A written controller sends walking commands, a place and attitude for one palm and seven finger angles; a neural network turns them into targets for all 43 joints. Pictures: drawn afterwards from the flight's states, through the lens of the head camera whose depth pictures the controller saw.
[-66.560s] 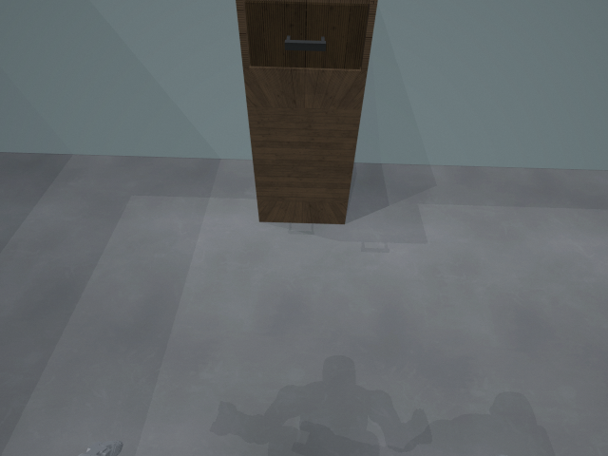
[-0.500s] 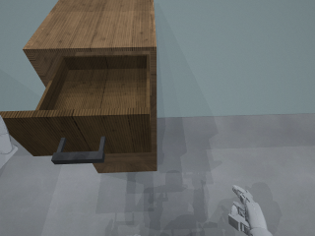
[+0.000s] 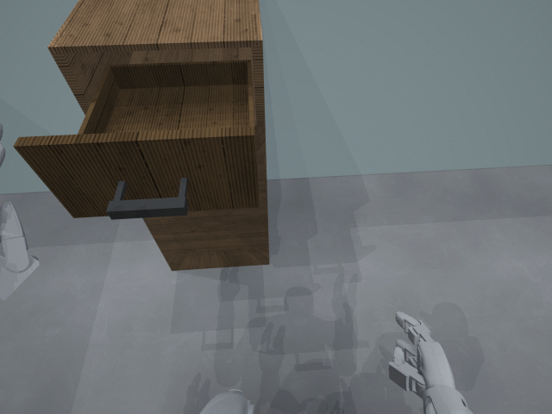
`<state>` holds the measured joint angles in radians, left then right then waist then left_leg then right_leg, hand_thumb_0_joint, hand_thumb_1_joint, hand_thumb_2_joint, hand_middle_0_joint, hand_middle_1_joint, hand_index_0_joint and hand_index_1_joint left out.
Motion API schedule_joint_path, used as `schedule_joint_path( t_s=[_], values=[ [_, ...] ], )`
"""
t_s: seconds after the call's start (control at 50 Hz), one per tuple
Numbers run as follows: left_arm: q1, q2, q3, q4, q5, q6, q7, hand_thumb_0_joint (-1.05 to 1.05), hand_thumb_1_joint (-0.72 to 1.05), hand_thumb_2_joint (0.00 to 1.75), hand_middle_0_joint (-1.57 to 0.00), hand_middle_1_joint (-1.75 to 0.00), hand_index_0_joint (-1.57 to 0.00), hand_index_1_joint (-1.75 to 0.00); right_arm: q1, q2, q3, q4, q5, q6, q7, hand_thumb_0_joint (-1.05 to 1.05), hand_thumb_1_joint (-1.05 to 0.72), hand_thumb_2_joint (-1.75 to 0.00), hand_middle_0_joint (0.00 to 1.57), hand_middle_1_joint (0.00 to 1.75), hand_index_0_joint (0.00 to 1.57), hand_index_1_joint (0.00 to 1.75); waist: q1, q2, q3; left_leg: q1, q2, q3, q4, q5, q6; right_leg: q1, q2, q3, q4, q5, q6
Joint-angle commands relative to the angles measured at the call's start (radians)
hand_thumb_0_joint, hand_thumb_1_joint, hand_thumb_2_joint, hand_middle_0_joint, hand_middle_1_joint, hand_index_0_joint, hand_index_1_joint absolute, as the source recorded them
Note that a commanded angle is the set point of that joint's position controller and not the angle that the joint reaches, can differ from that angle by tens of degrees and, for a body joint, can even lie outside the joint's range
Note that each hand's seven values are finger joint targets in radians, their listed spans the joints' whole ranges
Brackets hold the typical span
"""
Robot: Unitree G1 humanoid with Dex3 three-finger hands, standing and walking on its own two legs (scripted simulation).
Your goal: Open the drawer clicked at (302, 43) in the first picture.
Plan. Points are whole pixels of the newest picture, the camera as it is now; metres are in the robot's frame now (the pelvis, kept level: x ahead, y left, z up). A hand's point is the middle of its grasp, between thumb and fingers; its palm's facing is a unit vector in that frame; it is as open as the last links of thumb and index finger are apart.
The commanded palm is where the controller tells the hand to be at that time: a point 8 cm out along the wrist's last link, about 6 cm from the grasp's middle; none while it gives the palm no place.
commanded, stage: step back with the hand held close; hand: left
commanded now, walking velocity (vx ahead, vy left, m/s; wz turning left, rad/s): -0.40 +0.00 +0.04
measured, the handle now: (150, 197) +0.42 +0.23 +0.05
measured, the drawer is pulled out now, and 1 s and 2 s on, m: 0.25 0.25 0.25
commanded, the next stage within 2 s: stop stepping back and stand still in 0.04 s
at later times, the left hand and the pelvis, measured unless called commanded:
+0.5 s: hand out of the picture +0.04 +0.26 +0.23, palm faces +0.52 -0.75 -0.40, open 7.4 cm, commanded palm -0.03 +0.29 +0.24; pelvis -0.15 +0.01 +0.00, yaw +2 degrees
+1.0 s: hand out of the picture +0.01 +0.24 +0.22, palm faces +0.48 -0.72 -0.51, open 7.4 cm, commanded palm -0.06 +0.28 +0.24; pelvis -0.18 +0.00 -0.01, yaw +3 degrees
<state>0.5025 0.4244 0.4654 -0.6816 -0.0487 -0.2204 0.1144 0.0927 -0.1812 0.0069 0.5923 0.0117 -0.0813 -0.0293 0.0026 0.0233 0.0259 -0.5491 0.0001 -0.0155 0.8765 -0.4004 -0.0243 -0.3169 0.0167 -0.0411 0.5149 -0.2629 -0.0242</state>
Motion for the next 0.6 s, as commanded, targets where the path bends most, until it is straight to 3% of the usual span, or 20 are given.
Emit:
schedule_joint_path(
  t_s=[0.0,0.04,0.08,0.12,0.14,0.16,0.18,0.22,0.24,0.28,0.32,0.36,0.38,0.4,0.42,0.44,0.46,0.48,0.52,0.58],
  values=[
    [0.102,0.206,0.189,-0.208,-0.005,-0.035,0.039,0.00,0.90,0.90,-0.20,-0.30,-0.20,-0.30,-0.073,-0.073,-0.037,-0.198,0.007,-0.018,-0.035,0.00,-0.90,-0.90,0.20,0.30,0.20,0.30,-0.001,-0.179,-0.282,0.064,0.017,0.012,0.140,-0.017,-0.023,0.156,-0.297,0.120,-0.109,0.768,-0.099],
    [0.130,0.199,0.184,-0.241,-0.009,-0.032,0.047,0.00,0.90,0.90,-0.20,-0.30,-0.20,-0.30,-0.079,-0.077,-0.031,-0.206,0.007,-0.007,-0.048,0.00,-0.90,-0.90,0.20,0.30,0.20,0.30,0.006,-0.147,-0.247,0.115,0.023,0.035,-0.040,-0.035,-0.011,0.140,-0.283,0.125,-0.114,0.717,-0.104],
    [0.122,0.194,0.178,-0.263,-0.009,-0.039,0.058,0.00,0.90,0.90,-0.20,-0.30,-0.20,-0.30,-0.045,-0.093,-0.035,-0.188,-0.001,-0.013,-0.059,0.00,-0.90,-0.90,0.20,0.30,0.20,0.30,-0.009,-0.123,-0.229,0.144,0.016,0.044,-0.265,0.018,-0.005,0.163,-0.248,0.125,-0.096,0.688,-0.087],
    [0.118,0.196,0.165,-0.285,-0.015,-0.050,0.060,0.00,0.90,0.90,-0.20,-0.30,-0.20,-0.30,-0.017,-0.120,-0.050,-0.164,-0.007,-0.017,-0.065,0.00,-0.90,-0.90,0.20,0.30,0.20,0.30,-0.027,-0.029,-0.207,0.256,0.025,0.028,-0.519,0.251,-0.005,0.138,-0.177,0.082,-0.031,0.562,-0.026],
    [0.128,0.198,0.175,-0.309,-0.014,-0.062,0.063,0.00,0.90,0.90,-0.20,-0.30,-0.20,-0.30,0.014,-0.147,-0.066,-0.171,-0.013,-0.025,-0.063,0.00,-0.90,-0.90,0.20,0.30,0.20,0.30,-0.015,0.087,-0.237,0.308,0.119,-0.058,-0.570,0.474,0.027,0.132,-0.107,0.044,0.049,0.365,0.019],
    [0.104,0.209,0.175,-0.347,-0.011,-0.075,0.064,0.00,0.90,0.90,-0.20,-0.30,-0.20,-0.30,0.022,-0.163,-0.078,-0.186,-0.010,-0.042,-0.055,0.00,-0.90,-0.90,0.20,0.30,0.20,0.30,0.000,0.202,-0.252,0.354,0.250,-0.190,-0.533,0.661,0.074,0.022,-0.049,0.012,0.137,0.058,0.044],
    [0.114,0.213,0.186,-0.339,-0.015,-0.081,0.062,0.00,0.90,0.90,-0.20,-0.30,-0.20,-0.30,0.044,-0.157,-0.084,-0.178,-0.004,-0.065,-0.045,0.00,-0.90,-0.90,0.20,0.30,0.20,0.30,0.003,0.206,-0.261,0.397,0.296,-0.182,-0.524,0.729,0.109,-0.052,-0.022,0.020,0.218,-0.152,0.036],
    [0.092,0.228,0.208,-0.355,-0.014,-0.085,0.062,0.00,0.90,0.90,-0.20,-0.30,-0.20,-0.30,0.058,-0.140,-0.080,-0.167,-0.026,-0.094,-0.044,0.00,-0.90,-0.90,0.20,0.30,0.20,0.30,-0.018,0.298,-0.225,0.321,0.312,-0.247,-0.591,0.498,0.141,-0.112,-0.004,0.057,0.451,-0.269,0.035],
    [0.068,0.206,0.192,-0.349,-0.009,-0.075,0.069,0.00,0.90,0.90,-0.20,-0.30,-0.20,-0.30,0.067,-0.134,-0.069,-0.158,-0.020,-0.100,-0.036,0.00,-0.90,-0.90,0.20,0.30,0.20,0.30,-0.028,0.234,-0.186,0.314,0.296,-0.233,-0.575,0.485,0.154,-0.121,-0.009,0.069,0.461,-0.241,0.036],
    [0.069,0.151,0.142,-0.283,-0.005,-0.049,0.071,0.00,0.90,0.90,-0.20,-0.30,-0.20,-0.30,0.061,-0.139,-0.063,-0.141,0.001,-0.109,-0.022,0.00,-0.90,-0.90,0.20,0.30,0.20,0.30,-0.025,0.175,-0.155,0.312,0.237,-0.154,-0.555,0.390,0.131,-0.082,-0.015,0.026,0.299,-0.183,0.047],
    [0.056,0.140,0.125,-0.233,-0.007,-0.025,0.074,0.00,0.90,0.90,-0.20,-0.30,-0.20,-0.30,0.029,-0.151,-0.058,-0.147,0.009,-0.105,-0.022,0.00,-0.90,-0.90,0.20,0.30,0.20,0.30,-0.030,0.165,-0.129,0.239,0.196,-0.121,-0.600,0.104,0.105,0.027,-0.002,-0.021,0.139,-0.166,0.046],
    [0.019,0.133,0.098,-0.153,-0.002,-0.012,0.067,0.00,0.90,0.90,-0.20,-0.30,-0.20,-0.30,-0.004,-0.157,-0.043,-0.142,0.001,-0.082,-0.030,0.00,-0.90,-0.90,0.20,0.30,0.20,0.30,-0.032,0.188,-0.060,0.044,0.164,-0.126,-0.679,-0.228,0.069,0.208,0.017,-0.075,-0.016,-0.159,0.027],
    [-0.021,0.144,0.093,-0.136,0.006,-0.007,0.063,0.00,0.90,0.90,-0.20,-0.30,-0.20,-0.30,-0.014,-0.159,-0.043,-0.142,-0.005,-0.071,-0.032,0.00,-0.90,-0.90,0.20,0.30,0.20,0.30,-0.032,0.164,-0.044,0.000,0.134,-0.098,-0.662,-0.268,0.046,0.248,0.009,-0.070,-0.062,-0.184,0.006],
    [-0.053,0.153,0.092,-0.121,0.007,-0.006,0.057,0.00,0.90,0.90,-0.20,-0.30,-0.20,-0.30,-0.013,-0.157,-0.046,-0.137,-0.009,-0.062,-0.033,0.00,-0.90,-0.90,0.20,0.30,0.20,0.30,-0.032,0.093,-0.034,0.033,0.092,-0.060,-0.574,-0.240,0.028,0.202,-0.023,-0.034,-0.145,-0.230,-0.022],
    [-0.078,0.179,0.104,-0.110,0.007,-0.003,0.053,0.00,0.90,0.90,-0.20,-0.30,-0.20,-0.30,-0.017,-0.155,-0.050,-0.134,-0.014,-0.050,-0.033,0.00,-0.90,-0.90,0.20,0.30,0.20,0.30,-0.035,0.001,-0.024,0.083,0.053,-0.019,-0.408,-0.164,0.023,0.089,-0.110,0.084,-0.234,-0.331,-0.069],
    [-0.125,0.182,0.087,-0.118,-0.003,-0.009,0.045,0.00,0.90,0.90,-0.20,-0.30,-0.20,-0.30,-0.014,-0.150,-0.049,-0.120,-0.015,-0.041,-0.034,0.00,-0.90,-0.90,0.20,0.30,0.20,0.30,-0.036,-0.116,-0.024,0.172,0.010,0.031,-0.147,-0.044,0.017,-0.060,-0.234,0.236,-0.322,-0.412,-0.126],
    [-0.152,0.207,0.098,-0.129,-0.008,-0.014,0.047,0.00,0.90,0.90,-0.20,-0.30,-0.20,-0.30,-0.005,-0.150,-0.054,-0.105,-0.012,-0.039,-0.036,0.00,-0.90,-0.90,0.20,0.30,0.20,0.30,-0.025,-0.219,-0.057,0.153,-0.007,0.042,0.050,0.006,0.017,-0.083,-0.336,0.321,-0.370,-0.431,-0.168],
    [-0.166,0.184,0.079,-0.149,-0.004,-0.013,0.046,0.00,0.90,0.90,-0.20,-0.30,-0.20,-0.30,-0.015,-0.150,-0.059,-0.109,-0.002,-0.041,-0.038,0.00,-0.90,-0.90,0.20,0.30,0.20,0.30,-0.014,-0.244,-0.058,0.080,0.000,0.021,0.173,0.006,0.024,-0.063,-0.344,0.343,-0.376,-0.435,-0.176],
    [-0.118,0.172,0.088,-0.111,-0.004,-0.008,0.036,0.00,0.90,0.90,-0.20,-0.30,-0.20,-0.30,-0.005,-0.144,-0.051,-0.110,-0.009,-0.037,-0.034,0.00,-0.90,-0.90,0.20,0.30,0.20,0.30,-0.033,-0.202,-0.055,0.123,0.036,0.017,0.180,0.015,0.029,-0.171,-0.323,0.246,-0.355,-0.460,-0.149],
    [-0.107,0.148,0.064,-0.123,0.004,-0.014,0.040,0.00,0.90,0.90,-0.20,-0.30,-0.20,-0.30,-0.024,-0.119,-0.030,-0.128,-0.015,-0.033,-0.049,0.00,-0.90,-0.90,0.20,0.30,0.20,0.30,-0.035,-0.141,-0.011,0.260,0.080,0.052,-0.112,-0.017,0.056,-0.253,-0.273,0.136,-0.298,-0.493,-0.124]
  ],
)
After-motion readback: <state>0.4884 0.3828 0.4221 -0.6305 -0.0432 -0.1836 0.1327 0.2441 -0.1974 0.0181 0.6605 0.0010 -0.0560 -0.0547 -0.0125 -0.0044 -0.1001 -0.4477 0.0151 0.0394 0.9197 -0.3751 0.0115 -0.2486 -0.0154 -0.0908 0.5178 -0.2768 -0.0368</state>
